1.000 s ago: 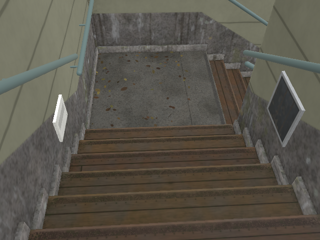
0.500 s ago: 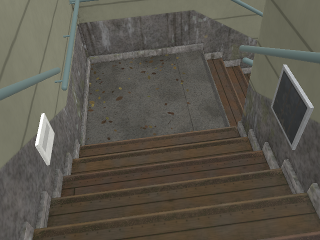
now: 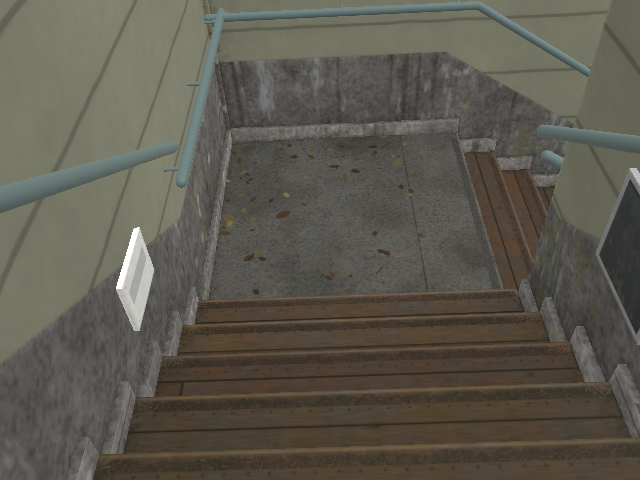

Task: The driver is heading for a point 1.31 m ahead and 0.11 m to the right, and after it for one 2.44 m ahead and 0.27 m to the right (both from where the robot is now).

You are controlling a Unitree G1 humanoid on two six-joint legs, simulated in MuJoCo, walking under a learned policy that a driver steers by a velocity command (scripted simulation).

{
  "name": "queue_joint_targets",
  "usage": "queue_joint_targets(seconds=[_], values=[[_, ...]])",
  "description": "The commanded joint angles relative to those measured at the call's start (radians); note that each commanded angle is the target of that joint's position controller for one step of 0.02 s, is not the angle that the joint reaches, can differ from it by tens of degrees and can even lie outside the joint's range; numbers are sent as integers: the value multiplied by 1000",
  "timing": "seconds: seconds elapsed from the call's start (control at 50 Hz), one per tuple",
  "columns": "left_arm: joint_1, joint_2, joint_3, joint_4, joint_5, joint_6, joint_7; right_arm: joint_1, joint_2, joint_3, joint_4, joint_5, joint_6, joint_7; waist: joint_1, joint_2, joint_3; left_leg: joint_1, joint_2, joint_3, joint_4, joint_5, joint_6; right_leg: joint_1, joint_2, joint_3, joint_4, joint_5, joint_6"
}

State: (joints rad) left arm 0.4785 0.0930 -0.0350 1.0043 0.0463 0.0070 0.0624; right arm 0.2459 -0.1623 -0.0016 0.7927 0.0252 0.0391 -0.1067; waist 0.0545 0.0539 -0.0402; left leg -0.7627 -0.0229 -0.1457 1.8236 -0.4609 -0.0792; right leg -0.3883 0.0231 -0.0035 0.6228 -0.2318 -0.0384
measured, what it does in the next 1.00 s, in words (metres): steps on the spot: left foot 0.17 m higher, then right foot 0.17 m lower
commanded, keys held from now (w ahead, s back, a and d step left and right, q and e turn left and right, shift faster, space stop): no key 0.24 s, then w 0.18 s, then no key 0.58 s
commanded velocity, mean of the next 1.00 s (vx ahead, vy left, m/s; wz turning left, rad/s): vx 0.09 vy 0.00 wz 0.00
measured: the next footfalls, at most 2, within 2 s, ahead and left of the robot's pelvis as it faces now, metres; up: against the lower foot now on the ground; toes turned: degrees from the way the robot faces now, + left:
left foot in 0.10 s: -0.04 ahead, +0.18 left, +0.17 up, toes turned +1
right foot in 0.52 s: +0.08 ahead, -0.03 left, +0.00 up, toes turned +1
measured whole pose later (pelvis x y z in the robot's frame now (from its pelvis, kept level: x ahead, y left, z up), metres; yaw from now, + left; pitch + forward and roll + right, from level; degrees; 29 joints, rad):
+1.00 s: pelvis +0.06 +0.08 +0.01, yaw +0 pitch -1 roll -1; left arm 0.39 0.13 0.01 1.02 0.00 0.03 0.01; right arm 0.30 -0.15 -0.01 0.91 0.02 0.04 -0.02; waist 0.02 0.01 0.00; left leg -0.28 0.04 -0.06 0.55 -0.25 -0.04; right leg -0.18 0.04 0.00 0.50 -0.31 -0.02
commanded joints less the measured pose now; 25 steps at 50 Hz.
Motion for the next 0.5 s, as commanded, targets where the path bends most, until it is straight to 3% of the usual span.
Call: queue_joint_targets(seconds=[0.02,0.08,0.12,0.14,0.16,0.18,0.2,0.22,0.24,0.26,0.28,0.3,0.32,0.36,0.4,0.44,0.48,0.5], values=[[71,177,44,-38,-4,2,23,-17,-37,5,-81,-2,-19,7,-3,-183,36,-107,52,13,-4,-60,-17,144,-300,375,-246,209,-245],[-15,219,64,-75,-26,13,37,16,-44,16,-85,-16,-29,29,-28,-224,-12,78,86,66,-140,-135,-8,69,-272,302,-218,292,-192],[-76,230,83,-95,-57,26,38,78,-45,24,-66,-21,-43,50,-59,-242,-16,280,95,88,-365,-239,21,-53,-216,184,-142,342,-121],[-194,208,92,-146,-79,35,27,168,-73,13,-31,-16,-47,50,-137,-57,86,353,94,49,-704,-204,60,-252,-102,29,-24,170,-40],[-313,205,105,-225,-87,34,11,259,-244,-33,17,-23,-55,35,-199,416,356,190,160,-306,-1283,-260,162,-492,80,-49,242,-318,14],[-492,197,109,-304,-96,-5,-2,352,-279,-48,35,-19,-98,30,-290,487,505,221,193,-587,-1452,-125,240,-755,137,151,370,-487,9],[-589,125,95,-349,-98,-39,-21,354,-269,-58,44,-32,-130,18,-288,482,491,274,212,-722,-1458,-224,269,-951,161,324,449,-507,-6],[-498,93,90,-295,-91,-60,-36,284,-229,-61,34,-36,-131,9,-215,315,395,320,219,-698,-1331,-293,288,-972,151,385,438,-345,-22],[-376,124,99,-253,-84,-66,-43,151,-220,-67,-12,-42,-120,5,-118,263,268,285,229,-649,-1189,-323,315,-860,126,368,423,-168,-9],[-209,180,119,-174,-70,-54,-49,99,-171,-64,-15,-52,-91,3,-58,132,100,181,212,-480,-1070,-390,312,-567,114,284,464,97,20],[-80,186,123,-130,-57,-24,-59,43,-156,-56,-14,-48,-68,10,28,41,-17,-20,203,-313,-1023,-399,290,-220,120,151,550,303,42],[-45,156,112,-124,-61,5,-66,-33,-141,-39,-29,-40,-57,27,94,-10,-49,-150,183,-202,-1038,-339,266,2,114,43,588,362,67],[-78,142,102,-144,-65,26,-67,-61,-133,-32,-42,-24,-53,38,96,-48,-42,-139,171,-153,-1041,-253,244,69,88,3,558,358,82],[-213,148,89,-239,-69,44,-56,-44,-115,-28,-29,10,-57,38,66,-47,74,-52,118,-91,-990,-191,189,41,27,-6,319,309,71],[-282,164,92,-272,-73,25,-62,89,-123,-43,13,25,-78,28,-19,-33,112,214,140,-97,-900,-158,180,-89,-31,23,42,325,54],[-327,164,94,-288,-83,-7,-89,207,-127,-53,56,25,-88,13,-91,6,103,398,146,-100,-846,-56,194,-95,-77,41,-242,429,36],[-195,130,91,-228,-76,-18,-106,221,-112,-55,77,39,-76,2,-61,-15,78,330,82,-10,-692,61,185,160,-56,-54,-494,620,2],[-67,103,87,-177,-52,-10,-104,235,-102,-58,96,38,-73,9,-19,-83,47,169,-2,54,-473,-44,161,373,-81,-31,-476,604,-49]])
Velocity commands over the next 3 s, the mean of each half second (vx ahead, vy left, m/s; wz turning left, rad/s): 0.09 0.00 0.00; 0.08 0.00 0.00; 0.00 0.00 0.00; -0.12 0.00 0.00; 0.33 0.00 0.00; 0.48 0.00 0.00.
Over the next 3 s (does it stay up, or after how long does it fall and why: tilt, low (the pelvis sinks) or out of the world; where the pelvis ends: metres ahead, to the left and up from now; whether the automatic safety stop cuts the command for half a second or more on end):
stays up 0.28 0.05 -0.06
